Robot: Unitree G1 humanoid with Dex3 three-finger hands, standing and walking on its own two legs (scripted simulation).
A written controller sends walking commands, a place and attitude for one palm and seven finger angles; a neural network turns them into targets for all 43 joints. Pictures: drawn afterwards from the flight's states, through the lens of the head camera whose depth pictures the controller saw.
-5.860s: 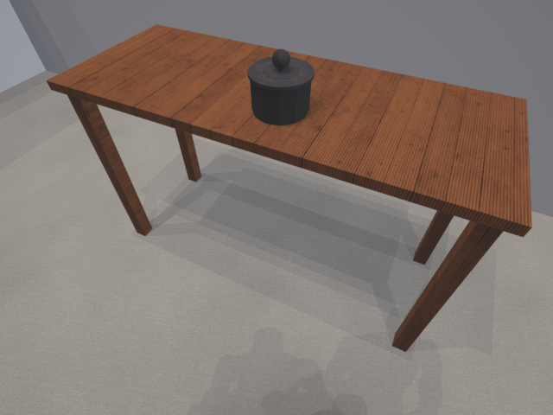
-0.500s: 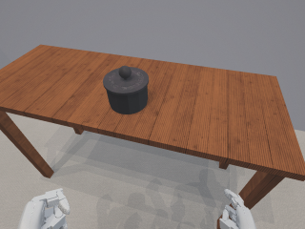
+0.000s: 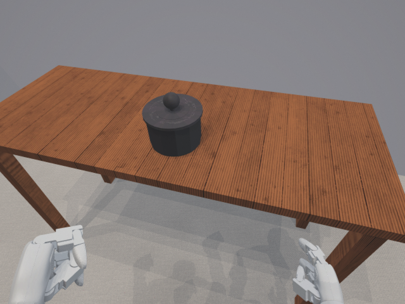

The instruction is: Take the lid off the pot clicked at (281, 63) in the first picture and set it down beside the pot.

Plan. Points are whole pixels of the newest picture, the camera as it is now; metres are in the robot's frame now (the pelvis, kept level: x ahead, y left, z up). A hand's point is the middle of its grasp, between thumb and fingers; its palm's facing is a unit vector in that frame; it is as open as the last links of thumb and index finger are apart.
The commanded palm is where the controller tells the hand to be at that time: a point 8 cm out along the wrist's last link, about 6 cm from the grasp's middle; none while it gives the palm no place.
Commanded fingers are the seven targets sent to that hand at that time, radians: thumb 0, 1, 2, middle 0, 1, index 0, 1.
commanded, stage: raise the hand higher, near the body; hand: left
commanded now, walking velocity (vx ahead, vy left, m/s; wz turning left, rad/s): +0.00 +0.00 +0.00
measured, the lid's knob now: (171, 100) +0.56 +0.16 +0.13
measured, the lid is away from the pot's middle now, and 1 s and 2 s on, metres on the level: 0.00 0.00 0.00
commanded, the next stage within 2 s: reach forward and open the fingers in 0.30 s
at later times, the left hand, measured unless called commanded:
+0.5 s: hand (74, 228) +0.18 +0.23 +0.14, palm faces +0.27 -0.56 -0.79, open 3.1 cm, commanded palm +0.14 +0.26 +0.17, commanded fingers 0.00 0.71 1.03 -1.24 -1.29 -1.24 -1.29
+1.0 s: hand (54, 206) +0.20 +0.26 +0.16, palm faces -0.22 +0.04 -0.97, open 5.3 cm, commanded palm +0.19 +0.26 +0.22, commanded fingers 0.00 -0.04 1.34 -0.94 -0.40 -0.94 -0.40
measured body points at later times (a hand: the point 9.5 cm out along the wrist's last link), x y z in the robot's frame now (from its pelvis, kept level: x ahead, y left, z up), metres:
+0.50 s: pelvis +0.00 -0.01 +0.00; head -0.01 -0.04 +0.45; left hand +0.16 +0.25 +0.18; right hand +0.19 -0.22 -0.09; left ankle +0.00 +0.10 -0.74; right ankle -0.02 -0.12 -0.74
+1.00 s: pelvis -0.02 +0.00 +0.00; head -0.01 -0.06 +0.45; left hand +0.21 +0.26 +0.21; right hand +0.20 -0.22 -0.09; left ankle +0.00 +0.10 -0.74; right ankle -0.02 -0.12 -0.74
